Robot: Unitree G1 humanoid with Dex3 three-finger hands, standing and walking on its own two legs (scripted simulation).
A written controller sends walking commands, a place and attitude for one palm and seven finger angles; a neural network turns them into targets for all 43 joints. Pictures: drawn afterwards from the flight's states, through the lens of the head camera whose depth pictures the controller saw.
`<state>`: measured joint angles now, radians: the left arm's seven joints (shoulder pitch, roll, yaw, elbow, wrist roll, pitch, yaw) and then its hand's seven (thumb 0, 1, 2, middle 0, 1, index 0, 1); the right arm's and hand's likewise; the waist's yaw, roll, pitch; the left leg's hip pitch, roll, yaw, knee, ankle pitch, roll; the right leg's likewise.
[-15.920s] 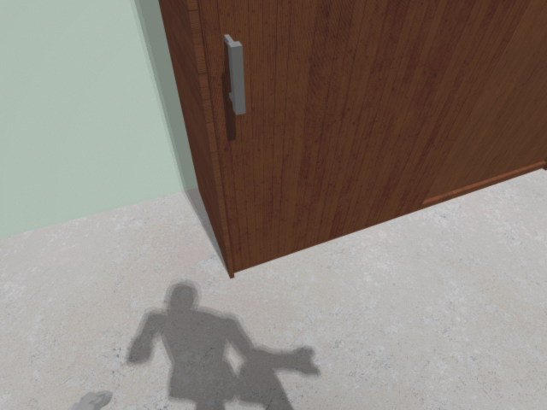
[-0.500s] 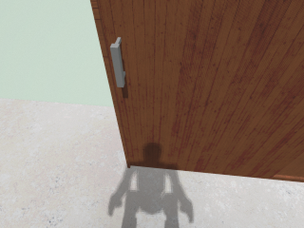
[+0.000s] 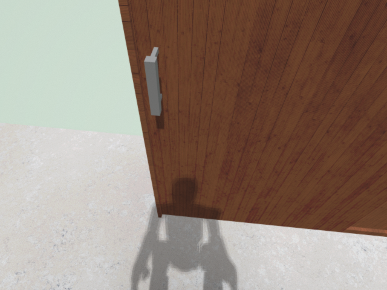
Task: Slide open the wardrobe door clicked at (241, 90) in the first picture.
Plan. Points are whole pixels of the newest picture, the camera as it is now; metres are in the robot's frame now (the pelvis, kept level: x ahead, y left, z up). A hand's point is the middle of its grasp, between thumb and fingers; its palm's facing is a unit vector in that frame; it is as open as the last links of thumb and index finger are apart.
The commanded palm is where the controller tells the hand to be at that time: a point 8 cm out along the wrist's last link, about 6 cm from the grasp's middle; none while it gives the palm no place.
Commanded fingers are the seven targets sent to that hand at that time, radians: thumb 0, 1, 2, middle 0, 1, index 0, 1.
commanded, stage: shuffle to correct the standing spot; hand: left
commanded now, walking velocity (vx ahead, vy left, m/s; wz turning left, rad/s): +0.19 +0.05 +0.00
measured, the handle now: (155, 82) +0.54 +0.13 +0.14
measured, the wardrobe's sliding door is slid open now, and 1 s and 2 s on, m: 0.00 0.00 0.00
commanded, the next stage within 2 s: come to a stop and stand still in 0.04 s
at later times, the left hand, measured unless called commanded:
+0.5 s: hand out of the picture +0.05 +0.16 -0.18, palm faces +0.11 -0.98 -0.14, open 7.4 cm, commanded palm none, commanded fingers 0.00 0.90 0.90 -0.20 -0.30 -0.20 -0.30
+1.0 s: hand out of the picture +0.03 +0.15 -0.15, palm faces +0.09 -0.97 -0.22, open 7.4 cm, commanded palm none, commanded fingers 0.00 0.90 0.90 -0.20 -0.30 -0.20 -0.30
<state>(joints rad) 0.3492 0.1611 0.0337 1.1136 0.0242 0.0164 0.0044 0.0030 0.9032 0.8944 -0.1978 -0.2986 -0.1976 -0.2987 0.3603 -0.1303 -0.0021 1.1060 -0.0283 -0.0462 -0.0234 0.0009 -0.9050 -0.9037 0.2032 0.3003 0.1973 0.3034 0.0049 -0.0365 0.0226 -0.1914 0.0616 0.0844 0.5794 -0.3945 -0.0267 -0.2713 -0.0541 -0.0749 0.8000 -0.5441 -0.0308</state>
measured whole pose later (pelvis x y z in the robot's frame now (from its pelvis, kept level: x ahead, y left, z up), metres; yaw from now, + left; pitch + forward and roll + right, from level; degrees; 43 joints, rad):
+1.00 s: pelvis +0.03 -0.03 +0.02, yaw +2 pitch +0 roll +2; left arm 0.34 0.13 0.03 1.03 0.03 0.01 0.02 0.00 0.91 0.89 -0.20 -0.30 -0.20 -0.30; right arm 0.28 -0.19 -0.06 1.05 -0.03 0.06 0.00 -0.01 -0.93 -0.90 0.21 0.30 0.20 0.30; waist 0.01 0.02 -0.03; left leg -0.44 0.03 0.06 0.70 -0.31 -0.01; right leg -0.12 -0.04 -0.06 0.44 -0.32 -0.01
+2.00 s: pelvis +0.03 -0.01 +0.01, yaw +1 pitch +0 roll +0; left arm 0.27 0.17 -0.02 1.07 0.01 0.00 0.03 0.00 0.91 0.89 -0.20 -0.30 -0.20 -0.30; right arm 0.32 -0.18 0.01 1.07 -0.02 0.00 -0.01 0.00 -0.91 -0.90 0.20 0.30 0.20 0.30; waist -0.02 0.05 0.03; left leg -0.28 0.04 0.12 0.54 -0.25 0.01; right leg -0.17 -0.05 -0.06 0.54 -0.36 0.01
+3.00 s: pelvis +0.05 -0.04 +0.01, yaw +1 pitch +0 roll +1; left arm 0.26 0.19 0.00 1.10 0.02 -0.01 0.03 0.00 0.90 0.89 -0.20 -0.30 -0.20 -0.30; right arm 0.21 -0.18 0.01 1.12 -0.01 -0.01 -0.03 0.00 -0.90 -0.90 0.20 0.30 0.20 0.30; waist 0.01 -0.01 0.03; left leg -0.21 0.07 0.11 0.45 -0.23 -0.03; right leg -0.09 -0.02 -0.08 0.45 -0.35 -0.02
